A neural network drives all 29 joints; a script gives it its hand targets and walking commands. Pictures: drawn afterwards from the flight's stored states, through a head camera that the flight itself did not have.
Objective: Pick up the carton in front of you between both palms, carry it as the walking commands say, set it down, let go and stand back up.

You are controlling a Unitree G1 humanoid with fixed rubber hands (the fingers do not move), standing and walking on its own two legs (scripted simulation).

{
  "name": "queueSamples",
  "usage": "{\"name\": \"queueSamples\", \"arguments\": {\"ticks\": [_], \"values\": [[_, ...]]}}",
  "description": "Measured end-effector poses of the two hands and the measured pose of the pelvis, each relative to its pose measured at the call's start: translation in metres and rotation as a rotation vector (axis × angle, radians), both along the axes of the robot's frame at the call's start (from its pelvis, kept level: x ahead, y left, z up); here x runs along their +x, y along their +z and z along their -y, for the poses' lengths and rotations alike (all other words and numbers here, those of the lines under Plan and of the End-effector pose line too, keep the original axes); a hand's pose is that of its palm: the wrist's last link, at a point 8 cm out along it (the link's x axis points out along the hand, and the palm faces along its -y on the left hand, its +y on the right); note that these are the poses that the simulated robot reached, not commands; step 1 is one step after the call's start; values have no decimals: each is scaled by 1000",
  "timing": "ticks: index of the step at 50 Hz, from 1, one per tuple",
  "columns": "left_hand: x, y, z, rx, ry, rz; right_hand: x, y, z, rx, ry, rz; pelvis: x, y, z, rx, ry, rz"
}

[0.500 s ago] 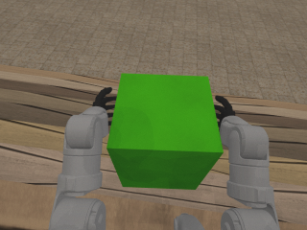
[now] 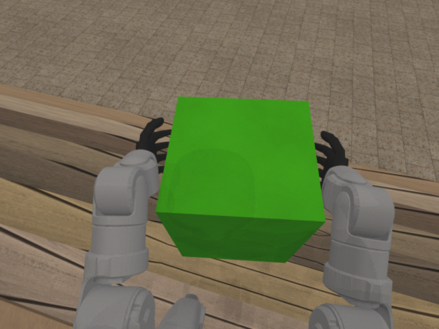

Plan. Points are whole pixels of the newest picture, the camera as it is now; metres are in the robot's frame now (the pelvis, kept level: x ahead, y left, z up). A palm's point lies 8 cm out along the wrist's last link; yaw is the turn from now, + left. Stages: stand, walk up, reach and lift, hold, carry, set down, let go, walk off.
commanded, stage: carry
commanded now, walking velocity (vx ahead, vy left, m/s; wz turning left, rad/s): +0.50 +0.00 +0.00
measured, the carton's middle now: (237, 188) +0.37 +0.03 +0.04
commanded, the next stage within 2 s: none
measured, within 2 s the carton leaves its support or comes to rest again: neither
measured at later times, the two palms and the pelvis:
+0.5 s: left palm (195, 116) +0.72 +0.20 -0.15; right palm (290, 130) +0.71 -0.10 -0.15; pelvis +0.35 +0.06 -0.24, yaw +1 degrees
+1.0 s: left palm (203, 81) +1.13 +0.26 -0.34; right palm (268, 92) +1.12 -0.04 -0.34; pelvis +0.78 +0.10 -0.47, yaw +1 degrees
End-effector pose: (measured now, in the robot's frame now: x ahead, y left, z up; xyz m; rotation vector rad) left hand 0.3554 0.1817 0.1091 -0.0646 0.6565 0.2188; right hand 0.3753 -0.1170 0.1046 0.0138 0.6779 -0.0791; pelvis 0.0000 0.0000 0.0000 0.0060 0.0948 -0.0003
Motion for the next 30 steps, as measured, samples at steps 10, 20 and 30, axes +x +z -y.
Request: {"name": "queueSamples", "arguments": {"ticks": [10,20,30], "values": [[163,-56,-13,17,-110,82,135,-53,-12,-64,-53,86,172,-116,-38,-42,16,104],[296,-208,-2,31,-190,-171,250,-203,-2,-87,-82,-171,286,-198,-66,11,3,87],[443,-306,-28,0,-69,-66,426,-301,-27,-32,-47,-66,444,-292,-62,-5,12,47]]}}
